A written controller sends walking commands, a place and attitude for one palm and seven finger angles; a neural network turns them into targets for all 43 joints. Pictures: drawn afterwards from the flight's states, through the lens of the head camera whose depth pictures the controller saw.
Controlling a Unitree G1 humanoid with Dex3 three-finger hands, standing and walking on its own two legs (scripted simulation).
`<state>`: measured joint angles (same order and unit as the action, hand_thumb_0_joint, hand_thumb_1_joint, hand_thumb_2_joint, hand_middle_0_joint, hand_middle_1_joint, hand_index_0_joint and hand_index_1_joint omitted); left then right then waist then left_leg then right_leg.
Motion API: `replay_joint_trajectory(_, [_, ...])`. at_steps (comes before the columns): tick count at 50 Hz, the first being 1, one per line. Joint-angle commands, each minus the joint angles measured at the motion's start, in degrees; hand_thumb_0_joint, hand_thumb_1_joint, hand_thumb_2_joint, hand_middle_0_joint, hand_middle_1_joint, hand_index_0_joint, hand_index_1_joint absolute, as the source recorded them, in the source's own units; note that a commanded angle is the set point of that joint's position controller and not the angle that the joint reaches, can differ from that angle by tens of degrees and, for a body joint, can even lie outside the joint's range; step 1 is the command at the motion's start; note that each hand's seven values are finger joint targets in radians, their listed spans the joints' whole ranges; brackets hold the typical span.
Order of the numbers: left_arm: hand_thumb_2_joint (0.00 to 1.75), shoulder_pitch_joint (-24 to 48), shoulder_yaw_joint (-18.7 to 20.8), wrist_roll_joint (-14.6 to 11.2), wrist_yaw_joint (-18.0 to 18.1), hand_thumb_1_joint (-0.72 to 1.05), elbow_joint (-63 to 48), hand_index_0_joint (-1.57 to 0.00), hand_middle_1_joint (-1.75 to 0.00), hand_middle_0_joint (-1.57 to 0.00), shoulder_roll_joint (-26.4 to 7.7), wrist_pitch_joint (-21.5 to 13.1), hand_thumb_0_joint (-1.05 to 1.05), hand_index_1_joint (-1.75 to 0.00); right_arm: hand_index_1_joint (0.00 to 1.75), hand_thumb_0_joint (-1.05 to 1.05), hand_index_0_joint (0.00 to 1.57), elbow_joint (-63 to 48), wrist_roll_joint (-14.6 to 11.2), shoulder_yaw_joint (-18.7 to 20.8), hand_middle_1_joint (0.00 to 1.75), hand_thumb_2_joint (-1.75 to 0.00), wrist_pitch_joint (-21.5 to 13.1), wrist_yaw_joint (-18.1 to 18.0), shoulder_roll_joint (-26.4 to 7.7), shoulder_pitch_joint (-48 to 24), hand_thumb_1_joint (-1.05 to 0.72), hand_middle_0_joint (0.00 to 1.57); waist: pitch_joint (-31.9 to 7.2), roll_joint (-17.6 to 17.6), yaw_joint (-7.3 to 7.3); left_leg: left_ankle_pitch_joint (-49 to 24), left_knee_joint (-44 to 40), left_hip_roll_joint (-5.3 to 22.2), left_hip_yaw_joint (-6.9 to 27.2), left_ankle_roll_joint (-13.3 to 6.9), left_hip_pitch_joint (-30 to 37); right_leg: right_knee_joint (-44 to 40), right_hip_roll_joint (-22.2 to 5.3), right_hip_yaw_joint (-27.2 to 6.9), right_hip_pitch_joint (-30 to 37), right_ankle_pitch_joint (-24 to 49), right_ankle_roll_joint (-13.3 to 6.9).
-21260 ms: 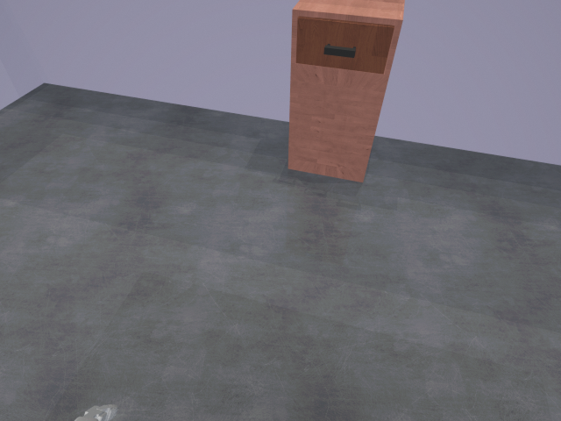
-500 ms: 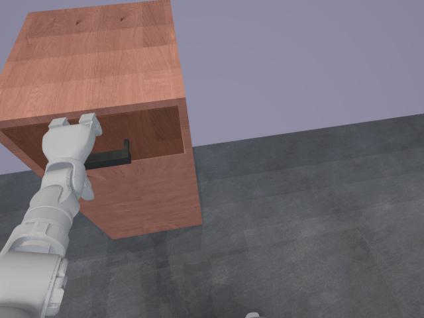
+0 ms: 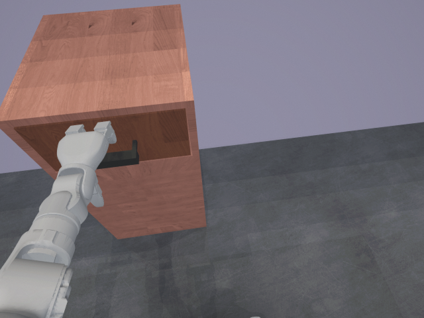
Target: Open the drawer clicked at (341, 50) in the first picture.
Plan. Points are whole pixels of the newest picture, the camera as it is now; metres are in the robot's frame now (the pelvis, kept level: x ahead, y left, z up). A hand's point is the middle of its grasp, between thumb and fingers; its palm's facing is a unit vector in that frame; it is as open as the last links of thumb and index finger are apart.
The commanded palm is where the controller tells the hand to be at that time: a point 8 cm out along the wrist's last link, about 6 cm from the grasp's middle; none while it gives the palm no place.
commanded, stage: re-aim the fingers above the handle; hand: left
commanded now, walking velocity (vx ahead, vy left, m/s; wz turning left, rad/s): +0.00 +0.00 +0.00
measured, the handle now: (113, 152) +0.49 +0.26 -0.05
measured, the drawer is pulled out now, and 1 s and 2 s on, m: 0.00 0.00 0.00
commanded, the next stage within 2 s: lower the fingers behind the handle in 0.40 s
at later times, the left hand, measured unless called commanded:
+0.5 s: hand (103, 162) +0.42 +0.25 +0.01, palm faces -0.08 -0.05 -1.00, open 13.8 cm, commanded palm +0.40 +0.26 +0.07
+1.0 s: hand (103, 165) +0.43 +0.26 -0.01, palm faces -0.01 -0.03 -1.00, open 13.8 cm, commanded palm +0.40 +0.26 +0.04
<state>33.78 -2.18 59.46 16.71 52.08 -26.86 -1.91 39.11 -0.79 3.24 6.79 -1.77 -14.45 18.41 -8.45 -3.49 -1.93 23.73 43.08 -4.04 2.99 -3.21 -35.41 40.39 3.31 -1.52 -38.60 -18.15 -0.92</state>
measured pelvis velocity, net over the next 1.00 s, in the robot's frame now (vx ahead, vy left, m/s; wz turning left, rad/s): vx -0.01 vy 0.00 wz -0.01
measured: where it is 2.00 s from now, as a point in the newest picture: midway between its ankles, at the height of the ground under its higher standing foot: outside the picture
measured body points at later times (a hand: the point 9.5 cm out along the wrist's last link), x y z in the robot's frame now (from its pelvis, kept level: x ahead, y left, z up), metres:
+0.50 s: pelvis +0.00 -0.01 +0.00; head +0.08 -0.01 +0.44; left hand +0.42 +0.25 +0.07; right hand +0.05 -0.28 -0.13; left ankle -0.04 +0.08 -0.71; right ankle +0.01 -0.11 -0.71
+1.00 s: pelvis -0.01 +0.00 -0.02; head +0.08 +0.00 +0.42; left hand +0.42 +0.26 +0.04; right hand +0.04 -0.28 -0.15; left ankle -0.04 +0.08 -0.71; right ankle +0.01 -0.11 -0.71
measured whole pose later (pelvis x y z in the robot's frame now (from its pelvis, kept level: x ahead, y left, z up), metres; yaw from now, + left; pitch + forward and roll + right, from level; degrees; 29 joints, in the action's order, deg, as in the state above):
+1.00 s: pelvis -0.01 +0.00 -0.02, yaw -1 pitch +20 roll -2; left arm 35.9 1.9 63.1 23.6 55.6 -28.1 -6.3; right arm 40.5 1.0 3.1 6.1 -1.1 -14.7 17.8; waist -10.1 -2.5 -3.7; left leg 26.3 50.6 -3.6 2.5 -2.9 -44.4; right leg 47.2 3.9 -1.3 -47.5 -20.1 -1.1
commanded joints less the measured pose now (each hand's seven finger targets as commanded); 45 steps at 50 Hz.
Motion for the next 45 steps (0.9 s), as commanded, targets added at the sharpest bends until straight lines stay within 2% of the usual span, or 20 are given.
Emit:
replay_joint_trajectory(1, [0.30,24.78,4.74,1.28,3.64,-0.50,-14.77,-0.30,-1.20,-0.30,-13.42,-4.95,0.00,-1.20,0.30,0.00,0.20,-4.35,0.70,3.09,0.30,-0.90,-1.54,-1.33,-8.17,3.92,-0.90,0.20,-19.79,-1.77,-1.57,-29.72,-3.08,2.50,-0.10,1.94,11.87,-1.94,-0.21,1.95,10.19,16.66,-1.93])
replay_joint_trajectory(2, [0.30,25.81,7.33,1.95,4.73,-0.50,-15.06,-0.30,-1.20,-0.30,-16.42,-5.17,0.00,-1.20,0.30,0.00,0.20,-3.89,1.01,2.90,0.30,-0.90,-1.44,-1.24,-8.38,3.68,-0.90,0.20,-19.37,-1.88,-1.02,-29.79,-3.11,2.53,0.16,2.19,10.81,-1.41,-0.15,2.07,10.05,16.25,-2.25])
replay_joint_trajectory(4, [0.30,24.07,9.43,2.73,6.91,-0.50,-11.35,-0.30,-1.20,-0.30,-18.26,-3.88,0.00,-1.20,0.30,0.00,0.20,-3.30,1.21,2.33,0.30,-0.90,-1.16,-0.80,-8.36,2.99,-0.90,0.20,-17.22,-2.00,0.07,-26.60,-3.23,2.03,-0.45,2.13,7.26,-0.54,-0.06,2.27,9.78,14.93,-2.59])
replay_joint_trajectory(7, [0.30,23.13,11.39,3.31,9.25,-0.50,-9.19,-0.30,-1.20,-0.30,-20.81,-0.62,0.00,-1.20,0.30,0.00,0.20,-3.68,1.65,1.80,0.30,-0.90,-0.88,-0.24,-8.40,1.51,-0.90,0.20,-19.39,-2.54,1.58,-24.74,-3.48,1.31,-1.53,1.88,4.23,-0.06,-0.10,1.74,13.11,15.81,-2.66])
replay_joint_trajectory(10, [0.30,22.21,9.01,2.71,8.55,-0.50,-5.80,-0.30,-1.20,-0.30,-19.05,2.54,0.00,-1.20,0.30,0.00,0.20,-4.22,1.02,1.82,0.30,-0.90,-0.92,-0.10,-8.53,1.99,-0.90,0.20,-21.03,0.08,1.01,-23.69,-3.69,1.38,-2.24,1.59,3.41,-0.49,-0.23,1.54,15.30,17.18,-2.14])
replay_joint_trajectory(11, [0.30,22.74,7.35,2.23,7.64,-0.50,-5.19,-0.30,-1.20,-0.30,-17.65,3.13,0.00,-1.20,0.30,0.00,0.20,-4.37,0.83,2.00,0.30,-0.90,-1.02,-0.21,-8.62,2.19,-0.90,0.20,-21.40,0.99,0.03,-23.36,-3.69,1.52,-2.61,1.27,3.65,-1.02,-0.31,1.19,16.08,18.24,-1.84])
replay_joint_trajectory(12, [0.30,20.86,8.07,1.37,6.34,-0.50,-3.87,-0.30,-1.20,-0.30,-18.04,3.43,0.00,-1.20,0.30,0.00,0.20,-4.47,0.67,2.04,0.30,-0.90,-0.92,-0.34,-8.75,2.48,-0.90,0.20,-22.67,3.06,0.41,-23.22,-3.83,1.49,-2.68,1.03,3.19,-1.28,-0.40,0.90,18.30,18.98,-1.68])
replay_joint_trajectory(17, [0.30,24.16,2.42,-0.16,0.82,-0.50,-8.96,-0.30,-1.20,-0.30,-12.53,-1.04,0.00,-1.20,0.30,0.00,0.20,-5.38,0.00,2.91,0.30,-0.90,-1.69,-1.72,-8.82,4.18,-0.90,0.20,-22.18,4.76,-3.09,-23.98,-3.17,1.84,-2.15,-0.02,6.39,-2.92,-0.79,0.39,17.11,21.26,-0.93])
replay_joint_trajectory(21, [0.30,26.22,3.63,0.81,1.41,-0.50,-14.41,-0.30,-1.20,-0.30,-13.27,-6.57,0.00,-1.20,0.30,0.00,0.20,-4.52,0.51,3.27,0.30,-0.90,-2.11,-2.13,-8.13,4.80,-0.90,0.20,-21.35,-1.60,-2.52,-26.38,-2.18,2.06,-1.00,0.70,10.18,-1.98,-0.50,0.93,11.01,17.93,-1.56])
replay_joint_trajectory(22, [0.30,26.00,6.03,1.15,2.29,-0.50,-14.54,-0.30,-1.20,-0.30,-15.83,-7.29,0.00,-1.20,0.30,0.00,0.20,-4.17,0.72,3.14,0.30,-0.90,-1.97,-2.04,-8.29,4.90,-0.90,0.20,-21.20,-1.39,-1.84,-27.85,-1.99,2.11,-0.65,0.98,9.59,-1.52,-0.32,1.14,10.92,18.15,-1.86])
replay_joint_trajectory(25, [0.30,25.38,10.88,2.13,6.18,-0.50,-13.46,-0.30,-1.20,-0.30,-20.37,-6.90,0.00,-1.20,0.30,0.00,0.20,-3.21,1.37,2.81,0.30,-0.90,-1.53,-1.33,-8.34,4.41,-0.90,0.20,-21.34,-3.68,-0.11,-28.49,-1.34,1.89,-0.59,1.82,7.01,0.62,-0.14,1.62,9.78,17.57,-2.27])
replay_joint_trajectory(26, [0.30,22.95,10.68,2.23,7.38,-0.50,-10.97,-0.30,-1.20,-0.30,-19.33,-5.68,0.00,-1.20,0.30,0.00,0.20,-3.06,1.61,2.61,0.30,-0.90,-1.40,-0.85,-8.23,3.90,-0.90,0.20,-20.04,-4.27,0.23,-28.09,-1.38,1.70,-0.98,1.90,5.72,0.86,-0.07,1.86,9.62,17.45,-2.42])
replay_joint_trajectory(27, [0.30,21.78,12.74,2.33,8.35,-0.50,-9.64,-0.30,-1.20,-0.30,-21.27,-4.46,0.00,-1.20,0.30,0.00,0.20,-2.68,1.85,2.46,0.30,-0.90,-1.13,-0.45,-8.58,3.51,-0.90,0.20,-20.72,-3.13,1.10,-27.80,-1.26,1.60,-1.19,1.87,4.05,1.32,-0.05,1.79,10.86,17.87,-2.51])
replay_joint_trajectory(28, [0.30,21.19,11.02,2.67,9.22,-0.50,-8.09,-0.30,-1.20,-0.30,-19.58,-2.95,0.00,-1.20,0.30,0.00,0.20,-2.98,1.74,2.35,0.30,-0.90,-1.11,-0.23,-8.34,3.40,-0.90,0.20,-20.22,-2.62,0.54,-27.09,-1.21,1.53,-1.60,1.89,2.92,1.59,-0.07,1.94,10.82,18.26,-2.32])
replay_joint_trajectory(31, [0.30,17.98,9.13,2.44,9.71,-0.50,-4.79,-0.30,-1.20,-0.30,-17.04,1.20,0.00,-1.20,0.30,0.00,0.20,-3.58,1.43,2.51,0.30,-0.90,-1.00,0.62,-8.61,3.38,-0.90,0.20,-22.23,-0.19,1.21,-26.42,-1.50,1.60,-2.52,1.74,2.32,1.24,0.00,1.81,13.31,19.51,-2.11])
replay_joint_trajectory(34, [0.30,20.36,5.44,1.86,7.61,-0.50,-4.41,-0.30,-1.20,-0.30,-13.77,2.86,0.00,-1.20,0.30,0.00,0.20,-4.08,0.74,2.97,0.30,-0.90,-1.09,0.46,-9.01,4.40,-0.90,0.20,-23.49,2.47,-0.96,-26.52,-1.51,2.10,-2.44,1.18,3.73,0.32,-0.11,1.47,14.04,20.71,-1.55])
replay_joint_trajectory(37, [0.30,24.21,4.54,0.98,5.04,-0.50,-6.84,-0.30,-1.20,-0.30,-13.65,0.92,0.00,-1.20,0.30,0.00,0.20,-4.15,0.48,3.19,0.30,-0.90,-1.38,-0.53,-9.24,4.84,-0.90,0.20,-23.10,4.60,-2.92,-24.92,-1.43,2.32,-1.63,0.54,4.66,-0.61,-0.37,1.09,13.50,19.99,-1.20])
replay_joint_trajectory(39, [0.30,26.75,4.59,1.37,4.49,-0.50,-8.33,-0.30,-1.20,-0.30,-14.33,-1.79,0.00,-1.20,0.30,0.00,0.20,-3.63,0.63,3.20,0.30,-0.90,-1.71,-1.14,-9.10,5.33,-0.90,0.20,-22.03,2.81,-3.51,-23.29,-1.09,2.29,-1.33,0.34,5.41,-0.57,-0.46,0.89,11.06,17.86,-1.14])
replay_joint_trajectory(42, [0.30,26.77,8.21,2.51,5.53,-0.50,-10.64,-0.30,-1.20,-0.30,-18.28,-5.32,0.00,-1.20,0.30,0.00,0.20,-2.93,1.36,2.91,0.30,-0.90,-1.69,-1.47,-9.00,5.11,-0.90,0.20,-22.98,-1.31,-2.04,-25.81,0.17,2.26,-0.67,0.95,5.36,1.46,-0.35,1.10,8.43,17.34,-1.84])
replay_joint_trajectory(45, [0.30,23.40,9.09,3.36,8.17,-0.50,-8.30,-0.30,-1.20,-0.30,-17.50,-6.07,0.00,-1.20,0.30,0.00,0.20,-2.23,1.92,2.82,0.30,-0.90,-1.83,-0.67,-8.57,4.63,-0.90,0.20,-21.30,-3.58,-1.26,-25.71,1.75,2.39,-0.67,1.73,3.71,3.19,0.00,1.93,4.13,14.91,-2.18])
